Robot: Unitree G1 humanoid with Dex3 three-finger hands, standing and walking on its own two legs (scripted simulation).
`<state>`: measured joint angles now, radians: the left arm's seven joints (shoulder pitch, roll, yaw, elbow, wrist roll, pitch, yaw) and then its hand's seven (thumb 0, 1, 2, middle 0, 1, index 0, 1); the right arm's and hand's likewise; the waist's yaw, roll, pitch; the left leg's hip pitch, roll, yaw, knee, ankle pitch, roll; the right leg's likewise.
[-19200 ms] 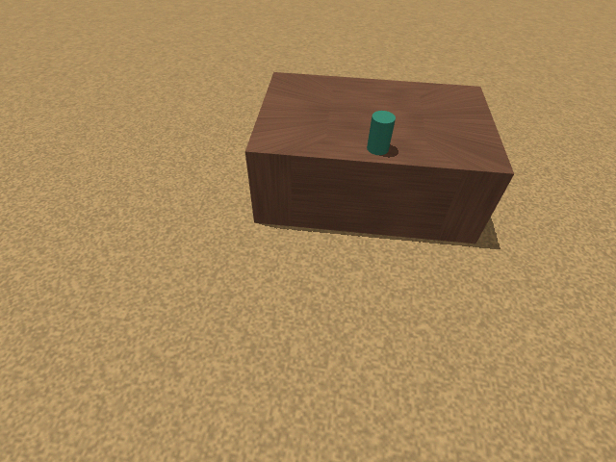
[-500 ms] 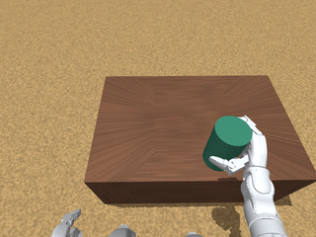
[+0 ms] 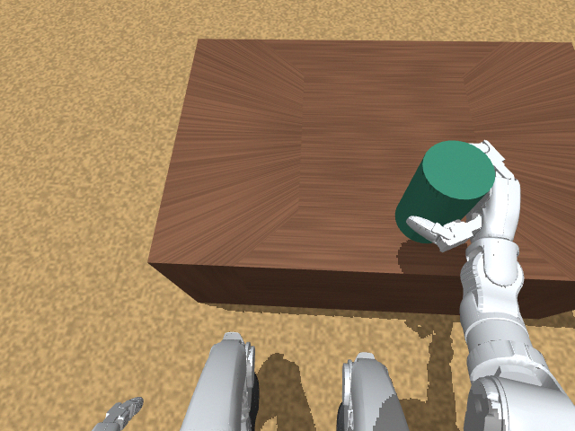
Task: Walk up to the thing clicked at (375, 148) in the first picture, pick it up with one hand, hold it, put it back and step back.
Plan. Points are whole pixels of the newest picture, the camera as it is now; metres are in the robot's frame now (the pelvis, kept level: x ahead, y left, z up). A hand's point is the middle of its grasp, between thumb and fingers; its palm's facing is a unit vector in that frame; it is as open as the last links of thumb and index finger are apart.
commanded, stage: crouch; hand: right
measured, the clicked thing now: (438, 196) +0.44 -0.17 +0.01
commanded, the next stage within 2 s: lower in 0.40 s
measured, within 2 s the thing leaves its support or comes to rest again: rests again in 1.44 s
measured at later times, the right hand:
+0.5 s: hand (438, 199) +0.46 -0.19 -0.04, palm faces +0.16 +0.99 -0.02, open 11.5 cm
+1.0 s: hand (425, 215) +0.47 -0.20 -0.12, palm faces +0.16 +0.99 -0.02, open 11.5 cm
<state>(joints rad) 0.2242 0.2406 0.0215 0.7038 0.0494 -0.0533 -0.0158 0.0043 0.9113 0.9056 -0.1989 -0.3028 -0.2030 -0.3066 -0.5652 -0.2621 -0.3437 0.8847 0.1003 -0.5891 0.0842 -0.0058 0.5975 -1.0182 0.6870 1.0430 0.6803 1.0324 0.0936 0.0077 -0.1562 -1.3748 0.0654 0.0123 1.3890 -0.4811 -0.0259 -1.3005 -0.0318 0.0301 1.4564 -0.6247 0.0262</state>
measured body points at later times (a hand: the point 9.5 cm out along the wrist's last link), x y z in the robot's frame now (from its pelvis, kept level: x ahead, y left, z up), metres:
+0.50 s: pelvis -0.02 +0.00 -0.05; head +0.16 -0.02 +0.36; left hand +0.08 +0.27 -0.18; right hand +0.45 -0.25 -0.04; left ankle +0.08 +0.14 -0.58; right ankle +0.03 -0.13 -0.58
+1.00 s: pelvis -0.03 +0.00 -0.12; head +0.17 -0.03 +0.29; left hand +0.06 +0.27 -0.24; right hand +0.46 -0.25 -0.11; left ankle +0.08 +0.14 -0.58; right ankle +0.03 -0.13 -0.58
